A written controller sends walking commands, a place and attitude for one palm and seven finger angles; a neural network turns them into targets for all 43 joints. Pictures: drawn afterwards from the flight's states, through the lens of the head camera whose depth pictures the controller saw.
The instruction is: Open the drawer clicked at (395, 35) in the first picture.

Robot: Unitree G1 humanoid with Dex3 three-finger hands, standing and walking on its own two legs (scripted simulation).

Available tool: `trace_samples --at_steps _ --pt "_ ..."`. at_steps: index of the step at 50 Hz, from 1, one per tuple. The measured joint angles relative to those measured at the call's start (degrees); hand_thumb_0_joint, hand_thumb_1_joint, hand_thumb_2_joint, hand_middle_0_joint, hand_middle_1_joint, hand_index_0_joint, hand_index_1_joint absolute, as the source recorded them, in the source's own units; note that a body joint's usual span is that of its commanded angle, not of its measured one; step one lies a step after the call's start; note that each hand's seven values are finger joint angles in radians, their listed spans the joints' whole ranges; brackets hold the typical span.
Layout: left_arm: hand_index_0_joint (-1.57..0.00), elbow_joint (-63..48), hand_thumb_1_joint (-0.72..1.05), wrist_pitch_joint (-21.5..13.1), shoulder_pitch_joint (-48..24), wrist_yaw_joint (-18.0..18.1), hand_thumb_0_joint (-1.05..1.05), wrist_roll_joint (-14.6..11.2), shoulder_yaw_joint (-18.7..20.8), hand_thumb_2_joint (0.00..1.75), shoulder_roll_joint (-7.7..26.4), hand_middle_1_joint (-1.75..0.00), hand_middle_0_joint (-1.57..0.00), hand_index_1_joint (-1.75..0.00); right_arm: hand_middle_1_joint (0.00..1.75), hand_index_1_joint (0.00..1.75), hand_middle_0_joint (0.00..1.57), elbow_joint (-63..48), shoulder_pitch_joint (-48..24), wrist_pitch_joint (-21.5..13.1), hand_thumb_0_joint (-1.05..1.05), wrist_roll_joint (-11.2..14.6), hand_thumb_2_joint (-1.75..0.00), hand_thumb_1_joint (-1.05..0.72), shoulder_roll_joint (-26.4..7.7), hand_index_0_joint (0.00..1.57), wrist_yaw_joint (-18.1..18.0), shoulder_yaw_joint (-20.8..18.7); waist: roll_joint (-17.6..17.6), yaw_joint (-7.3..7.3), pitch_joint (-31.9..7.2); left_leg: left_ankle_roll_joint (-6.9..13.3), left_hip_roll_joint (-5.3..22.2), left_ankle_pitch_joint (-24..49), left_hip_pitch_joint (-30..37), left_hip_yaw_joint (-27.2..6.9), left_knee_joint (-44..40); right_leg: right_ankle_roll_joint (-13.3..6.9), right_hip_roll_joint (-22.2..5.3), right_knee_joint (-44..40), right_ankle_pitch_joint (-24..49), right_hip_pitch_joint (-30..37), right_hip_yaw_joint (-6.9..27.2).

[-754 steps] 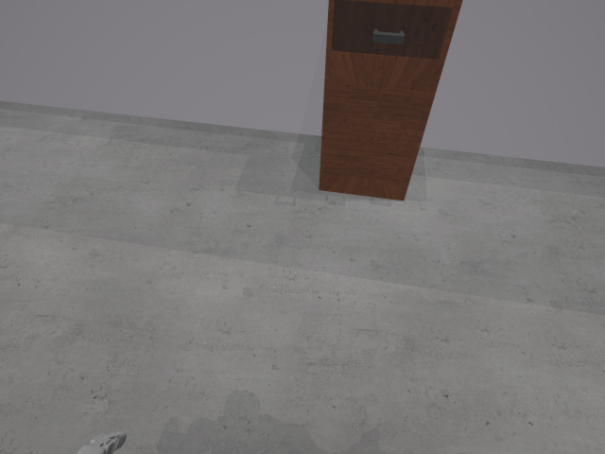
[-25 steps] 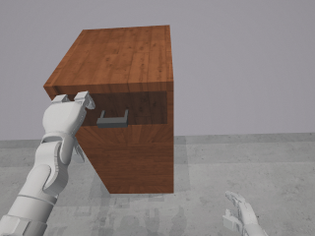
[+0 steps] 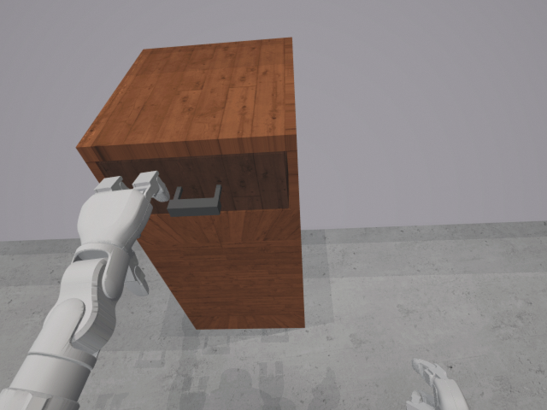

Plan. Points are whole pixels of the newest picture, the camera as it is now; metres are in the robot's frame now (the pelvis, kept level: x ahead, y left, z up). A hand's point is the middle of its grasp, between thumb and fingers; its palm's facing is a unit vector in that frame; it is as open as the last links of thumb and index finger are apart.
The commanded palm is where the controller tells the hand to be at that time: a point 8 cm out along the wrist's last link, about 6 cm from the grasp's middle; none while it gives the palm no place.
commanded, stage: move the hooked fingers above the handle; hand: left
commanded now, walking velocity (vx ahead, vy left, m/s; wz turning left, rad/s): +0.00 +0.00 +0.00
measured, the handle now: (196, 198) +0.49 +0.24 -0.01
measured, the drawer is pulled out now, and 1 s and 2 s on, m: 0.00 0.00 0.00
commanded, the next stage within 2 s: none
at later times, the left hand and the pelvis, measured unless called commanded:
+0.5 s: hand (165, 229) +0.35 +0.23 +0.07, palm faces -0.05 -0.05 -1.00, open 13.8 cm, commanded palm +0.34 +0.24 +0.15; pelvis +0.02 -0.02 -0.01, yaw +1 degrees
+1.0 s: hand (184, 216) +0.39 +0.21 +0.06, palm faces +0.04 -0.06 -1.00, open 13.8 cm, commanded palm +0.37 +0.23 +0.13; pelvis +0.03 +0.00 -0.01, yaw +0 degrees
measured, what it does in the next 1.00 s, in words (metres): stands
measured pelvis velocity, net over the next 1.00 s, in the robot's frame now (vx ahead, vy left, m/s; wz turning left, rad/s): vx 0.03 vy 0.00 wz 0.00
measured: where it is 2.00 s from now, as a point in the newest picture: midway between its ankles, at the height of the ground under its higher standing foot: outside the picture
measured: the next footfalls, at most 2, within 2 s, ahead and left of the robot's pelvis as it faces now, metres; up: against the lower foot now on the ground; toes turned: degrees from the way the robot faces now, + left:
none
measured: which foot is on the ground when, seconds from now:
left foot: down 0.00-1.00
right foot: down 0.00-1.00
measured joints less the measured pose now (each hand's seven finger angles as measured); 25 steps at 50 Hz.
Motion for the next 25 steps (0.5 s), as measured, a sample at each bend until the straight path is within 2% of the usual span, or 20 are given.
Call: trace_samples --at_steps 3,5,10,15,20,25 --pt "-0.32 1.46 -0.49 -0.71 -0.10 -1.69 0.00 0.35 -1.52 0.30 -0.17 -1.20 -0.32 -1.20 0.30 0.30 0.20 -0.67 -0.86 -0.19 0.01 -0.13 -0.89 -0.91 -0.16 0.20 -0.66 0.45 0.03 -0.44 -0.15 -0.37 0.37 -0.14 0.27 -0.14 -0.02 -0.41 0.38 0.24 -0.22 0.14 -0.16" --pt "-0.32 2.83 -0.49 -2.55 -0.59 -2.18 0.00 0.58 -1.81 0.30 -0.05 -1.20 -0.32 -1.20 0.30 0.30 0.20 -0.89 -1.36 -0.54 0.01 -0.29 -0.89 -0.91 -0.15 0.20 -1.19 0.68 -0.22 -0.66 -0.06 -0.66 0.66 -0.31 0.35 -0.29 0.11 -0.74 0.67 0.49 -0.43 0.17 -0.31" --pt "-0.32 6.29 -0.49 -7.18 -1.87 -0.97 0.00 0.57 1.22 0.30 1.70 -1.20 -0.32 -1.20 0.30 0.30 0.20 -0.97 -1.69 -1.12 0.01 -0.36 -0.89 -0.91 0.09 0.20 -2.35 0.52 -1.25 -0.92 -0.04 -1.47 1.57 -0.97 -0.02 -0.59 0.71 -1.62 1.62 0.99 -0.91 -0.20 -0.64" --pt "-0.32 8.73 -0.49 -7.16 -3.32 0.42 0.00 0.56 3.93 0.30 3.04 -1.20 -0.32 -1.20 0.30 0.30 0.20 -0.67 -0.59 -1.28 0.01 -0.21 -0.89 -0.91 -0.77 0.20 -2.55 -0.49 -1.27 -0.61 -0.57 -1.90 2.00 -1.76 -1.40 -1.09 1.74 -2.12 2.09 1.55 -1.50 -1.26 -1.17" --pt "-0.32 11.00 -0.49 -6.32 -4.72 -1.12 0.00 0.15 2.73 0.30 2.89 -1.20 -0.32 -1.20 0.30 0.30 0.20 -0.36 0.45 -1.10 0.01 -0.16 -0.89 -0.91 -1.91 0.20 -2.71 -1.17 -0.79 -0.61 -1.00 -1.73 1.76 -2.54 -3.20 -1.42 2.98 -2.06 1.91 2.66 -2.36 -2.86 -1.55" --pt "-0.32 11.45 -0.49 -9.55 -5.52 -1.77 0.00 0.34 1.26 0.30 1.78 -1.20 -0.32 -1.20 0.30 0.30 0.20 -0.15 0.95 -1.16 0.01 -0.52 -0.89 -0.91 -1.70 0.20 -2.99 -1.53 -1.09 -1.13 -1.28 -1.49 1.46 -3.47 -4.85 -1.09 4.31 -1.83 1.67 4.10 -3.32 -4.63 -1.26"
